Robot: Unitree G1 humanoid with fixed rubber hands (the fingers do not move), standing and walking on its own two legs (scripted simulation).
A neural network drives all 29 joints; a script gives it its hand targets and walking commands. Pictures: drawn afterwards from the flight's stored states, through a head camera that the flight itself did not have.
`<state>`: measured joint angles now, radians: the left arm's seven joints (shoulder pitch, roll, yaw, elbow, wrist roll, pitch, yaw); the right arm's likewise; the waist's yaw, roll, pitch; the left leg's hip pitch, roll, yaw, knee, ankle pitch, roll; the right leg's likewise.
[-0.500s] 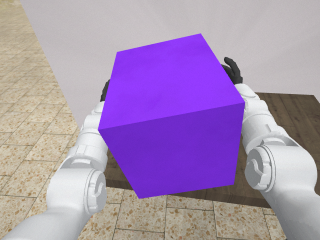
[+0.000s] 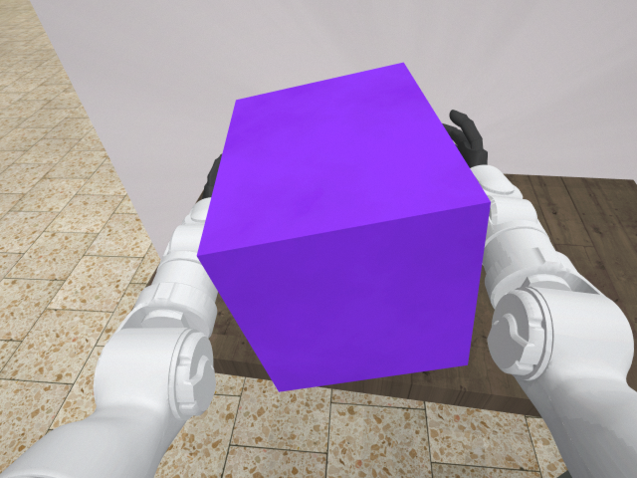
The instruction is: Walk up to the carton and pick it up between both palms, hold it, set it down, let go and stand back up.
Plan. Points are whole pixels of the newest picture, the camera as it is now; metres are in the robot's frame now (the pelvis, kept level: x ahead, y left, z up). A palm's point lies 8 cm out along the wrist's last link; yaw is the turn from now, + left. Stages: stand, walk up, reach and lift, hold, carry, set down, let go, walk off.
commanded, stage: set down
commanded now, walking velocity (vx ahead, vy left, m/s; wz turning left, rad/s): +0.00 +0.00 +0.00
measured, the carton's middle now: (343, 222) +0.39 -0.02 +0.15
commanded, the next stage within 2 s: none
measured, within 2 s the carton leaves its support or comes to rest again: rests again in 1.88 s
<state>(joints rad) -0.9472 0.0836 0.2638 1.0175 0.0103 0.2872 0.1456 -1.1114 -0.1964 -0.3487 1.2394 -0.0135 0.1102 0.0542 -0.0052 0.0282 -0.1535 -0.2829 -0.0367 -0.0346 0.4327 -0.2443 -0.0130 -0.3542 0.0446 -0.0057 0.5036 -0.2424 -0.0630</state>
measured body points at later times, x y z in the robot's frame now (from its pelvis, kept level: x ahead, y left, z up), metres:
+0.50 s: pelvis +0.00 +0.00 +0.00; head +0.01 -0.02 +0.45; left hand +0.45 +0.14 +0.14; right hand +0.46 -0.18 +0.17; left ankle -0.02 +0.13 -0.74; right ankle +0.00 -0.07 -0.74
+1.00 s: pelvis +0.00 +0.00 +0.00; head +0.01 -0.02 +0.45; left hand +0.44 +0.14 +0.13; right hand +0.46 -0.18 +0.16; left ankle -0.02 +0.13 -0.74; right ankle +0.00 -0.07 -0.74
